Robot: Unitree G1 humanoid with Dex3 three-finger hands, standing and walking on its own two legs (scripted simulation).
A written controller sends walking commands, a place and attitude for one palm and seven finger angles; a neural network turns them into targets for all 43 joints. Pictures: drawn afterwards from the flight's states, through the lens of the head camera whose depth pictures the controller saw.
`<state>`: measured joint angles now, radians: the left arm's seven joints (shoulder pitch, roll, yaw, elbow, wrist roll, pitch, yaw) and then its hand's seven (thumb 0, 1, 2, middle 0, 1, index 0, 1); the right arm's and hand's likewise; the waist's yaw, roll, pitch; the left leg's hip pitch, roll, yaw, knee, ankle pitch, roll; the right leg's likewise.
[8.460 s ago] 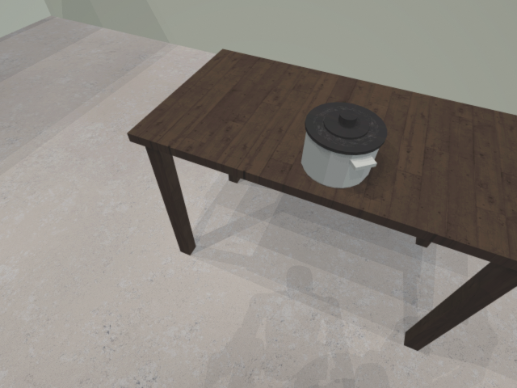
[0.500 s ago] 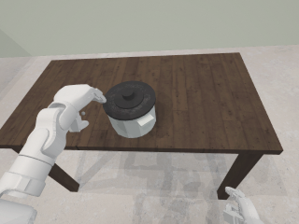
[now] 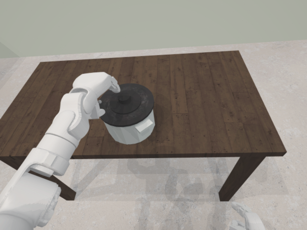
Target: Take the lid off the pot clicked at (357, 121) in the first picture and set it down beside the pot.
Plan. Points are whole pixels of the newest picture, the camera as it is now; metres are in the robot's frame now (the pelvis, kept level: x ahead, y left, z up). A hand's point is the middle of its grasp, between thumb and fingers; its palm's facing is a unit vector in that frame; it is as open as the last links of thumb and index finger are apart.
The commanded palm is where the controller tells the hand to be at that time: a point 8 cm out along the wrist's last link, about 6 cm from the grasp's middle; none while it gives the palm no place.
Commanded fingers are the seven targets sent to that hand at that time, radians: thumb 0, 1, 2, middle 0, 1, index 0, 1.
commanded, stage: move the open hand above the knob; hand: left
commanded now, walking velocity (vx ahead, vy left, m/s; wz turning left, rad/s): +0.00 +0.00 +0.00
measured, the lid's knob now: (124, 97) +0.49 +0.11 +0.06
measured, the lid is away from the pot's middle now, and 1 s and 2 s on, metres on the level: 0.00 0.00 0.00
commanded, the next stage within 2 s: lower the open fingers around the knob in 1.08 s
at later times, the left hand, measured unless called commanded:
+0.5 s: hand (121, 85) +0.47 +0.10 +0.13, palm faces -0.27 -0.05 -0.96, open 9.9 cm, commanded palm +0.46 +0.11 +0.19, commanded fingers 0.00 -0.26 1.40 -0.85 -0.08 -0.85 -0.08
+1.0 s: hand (116, 90) +0.46 +0.11 +0.12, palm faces -0.29 -0.04 -0.96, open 9.9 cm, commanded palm +0.45 +0.11 +0.19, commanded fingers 0.00 -0.26 1.40 -0.85 -0.08 -0.85 -0.08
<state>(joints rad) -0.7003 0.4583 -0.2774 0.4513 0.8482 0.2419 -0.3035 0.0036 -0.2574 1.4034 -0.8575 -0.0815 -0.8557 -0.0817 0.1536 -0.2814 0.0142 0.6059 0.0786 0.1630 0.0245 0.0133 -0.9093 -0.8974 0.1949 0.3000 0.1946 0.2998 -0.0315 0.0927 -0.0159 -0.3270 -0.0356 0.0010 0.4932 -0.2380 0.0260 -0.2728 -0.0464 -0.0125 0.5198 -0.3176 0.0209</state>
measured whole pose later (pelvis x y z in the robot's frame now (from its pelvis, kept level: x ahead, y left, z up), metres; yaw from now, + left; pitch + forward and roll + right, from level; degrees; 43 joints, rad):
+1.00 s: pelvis +0.00 +0.00 +0.00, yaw +0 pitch +6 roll +1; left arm -0.95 0.35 -0.33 0.78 0.87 0.26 -0.27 0.00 -0.26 1.40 -0.86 -0.08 -0.86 -0.08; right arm 0.17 -0.27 0.01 0.65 0.07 0.15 0.00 0.01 -0.91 -0.90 0.20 0.30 0.19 0.30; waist -0.06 0.07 -0.04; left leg -0.35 -0.03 0.01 0.48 -0.23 0.02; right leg -0.30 -0.04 -0.01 0.51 -0.31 0.02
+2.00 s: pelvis +0.01 +0.00 +0.00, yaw -2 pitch +9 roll +0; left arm -0.92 0.32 -0.31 0.91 0.89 0.25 -0.17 0.00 -0.26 1.40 -0.80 -0.05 -0.84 -0.07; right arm 0.21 -0.26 0.00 0.67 0.06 0.16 0.00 0.01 -0.91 -0.90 0.20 0.30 0.20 0.30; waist -0.08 0.07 -0.07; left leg -0.41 -0.02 0.02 0.51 -0.25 0.03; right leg -0.36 -0.03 0.01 0.52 -0.31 0.02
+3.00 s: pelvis +0.01 +0.00 +0.00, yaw -2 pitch +8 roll +0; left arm -0.89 0.32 -0.30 0.87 0.89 0.24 -0.17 0.00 0.23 0.94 -0.66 -0.95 -0.69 -0.96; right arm 0.21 -0.25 0.00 0.67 0.07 0.16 -0.01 0.01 -0.91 -0.90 0.20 0.30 0.20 0.30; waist -0.08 0.06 -0.07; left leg -0.39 -0.01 0.03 0.50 -0.25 0.03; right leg -0.34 -0.03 0.01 0.51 -0.30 0.02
